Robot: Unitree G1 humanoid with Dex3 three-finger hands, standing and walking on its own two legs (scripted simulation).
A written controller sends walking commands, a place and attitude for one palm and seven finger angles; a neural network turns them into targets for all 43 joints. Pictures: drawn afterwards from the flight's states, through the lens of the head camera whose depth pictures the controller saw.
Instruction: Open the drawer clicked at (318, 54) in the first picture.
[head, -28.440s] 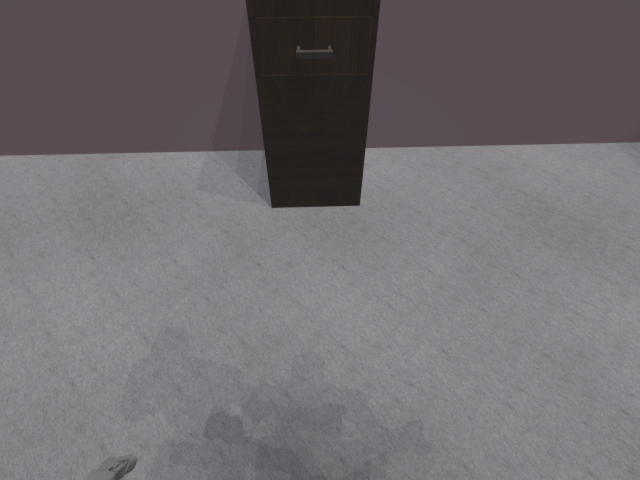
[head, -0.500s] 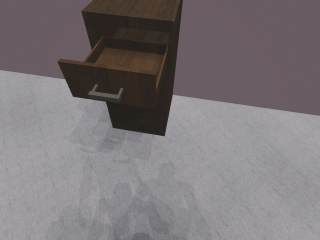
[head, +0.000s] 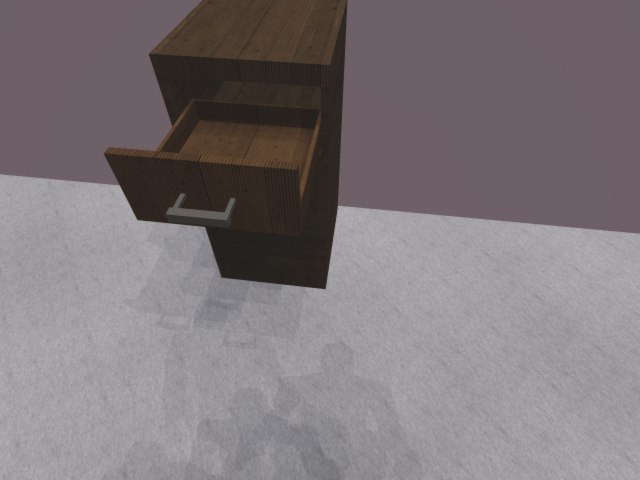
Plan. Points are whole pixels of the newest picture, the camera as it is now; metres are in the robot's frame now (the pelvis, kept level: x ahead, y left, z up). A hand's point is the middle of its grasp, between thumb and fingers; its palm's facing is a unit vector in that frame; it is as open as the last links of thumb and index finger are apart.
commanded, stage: let the arm hang, fingers relaxed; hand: left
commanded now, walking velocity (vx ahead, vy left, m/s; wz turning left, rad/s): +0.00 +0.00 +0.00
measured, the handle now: (202, 209) +0.59 +0.26 -0.05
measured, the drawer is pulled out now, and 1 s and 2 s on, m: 0.30 0.30 0.30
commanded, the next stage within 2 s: look to check the result in 0.08 s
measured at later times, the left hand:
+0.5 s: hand out of the picture +0.05 +0.20 -0.16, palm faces +0.00 -0.96 -0.28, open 7.4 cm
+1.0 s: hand out of the picture +0.10 +0.21 -0.16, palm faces -0.02 -0.95 -0.31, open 7.4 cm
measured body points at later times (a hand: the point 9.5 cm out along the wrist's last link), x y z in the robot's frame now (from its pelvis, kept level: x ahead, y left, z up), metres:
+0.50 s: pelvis +0.02 -0.01 +0.00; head +0.04 -0.02 +0.45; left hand +0.05 +0.25 -0.14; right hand +0.04 -0.26 -0.16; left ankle +0.02 +0.11 -0.74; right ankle +0.02 -0.09 -0.74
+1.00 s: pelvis +0.03 -0.02 +0.00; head +0.05 -0.03 +0.45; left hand +0.11 +0.26 -0.13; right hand +0.08 -0.30 -0.15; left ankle +0.02 +0.11 -0.74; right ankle +0.02 -0.09 -0.74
